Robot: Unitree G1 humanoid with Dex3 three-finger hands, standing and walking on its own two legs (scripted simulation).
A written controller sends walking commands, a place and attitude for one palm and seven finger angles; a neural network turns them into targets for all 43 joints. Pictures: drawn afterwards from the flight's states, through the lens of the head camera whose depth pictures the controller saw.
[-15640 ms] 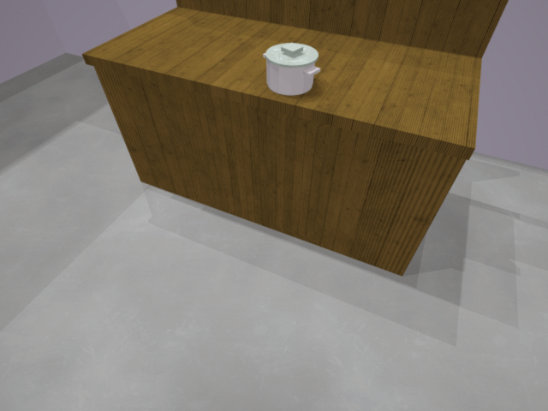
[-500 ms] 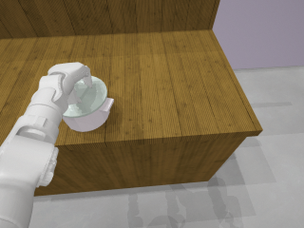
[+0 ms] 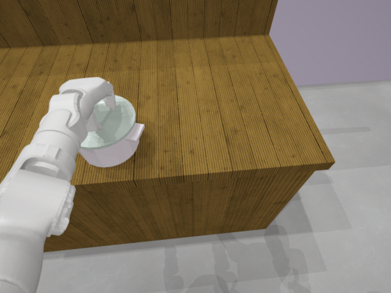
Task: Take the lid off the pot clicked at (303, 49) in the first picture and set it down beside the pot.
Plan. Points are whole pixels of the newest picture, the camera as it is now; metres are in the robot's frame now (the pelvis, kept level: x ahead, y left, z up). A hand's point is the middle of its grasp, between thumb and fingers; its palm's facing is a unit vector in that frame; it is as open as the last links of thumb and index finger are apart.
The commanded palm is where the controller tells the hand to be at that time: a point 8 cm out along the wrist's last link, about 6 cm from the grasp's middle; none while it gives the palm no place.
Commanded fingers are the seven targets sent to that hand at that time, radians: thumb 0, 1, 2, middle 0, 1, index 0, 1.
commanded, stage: lift the lid straight up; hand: left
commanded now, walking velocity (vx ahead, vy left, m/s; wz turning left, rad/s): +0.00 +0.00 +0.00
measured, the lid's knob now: (97, 114) +0.51 +0.20 +0.06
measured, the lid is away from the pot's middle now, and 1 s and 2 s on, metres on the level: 0.01 0.01 0.01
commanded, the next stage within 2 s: none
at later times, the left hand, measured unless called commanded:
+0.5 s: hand (92, 109) +0.49 +0.19 +0.10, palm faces -0.36 -0.05 -0.93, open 8.5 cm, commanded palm +0.49 +0.20 +0.17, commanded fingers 0.00 0.51 1.06 -0.76 -1.10 -0.77 -1.10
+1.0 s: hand (80, 98) +0.48 +0.20 +0.14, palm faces -0.34 -0.06 -0.94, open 8.5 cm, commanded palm +0.48 +0.20 +0.21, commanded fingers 0.00 0.51 1.06 -0.76 -1.10 -0.77 -1.10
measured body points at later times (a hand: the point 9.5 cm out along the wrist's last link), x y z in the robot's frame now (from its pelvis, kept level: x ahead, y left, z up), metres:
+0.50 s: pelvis +0.01 +0.00 +0.00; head +0.07 -0.01 +0.45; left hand +0.50 +0.19 +0.15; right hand +0.04 -0.27 -0.13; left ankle -0.01 +0.08 -0.73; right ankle -0.02 -0.13 -0.73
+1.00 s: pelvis +0.01 +0.00 +0.01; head +0.05 -0.02 +0.45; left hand +0.49 +0.20 +0.19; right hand +0.08 -0.28 -0.12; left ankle -0.01 +0.08 -0.73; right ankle -0.02 -0.13 -0.73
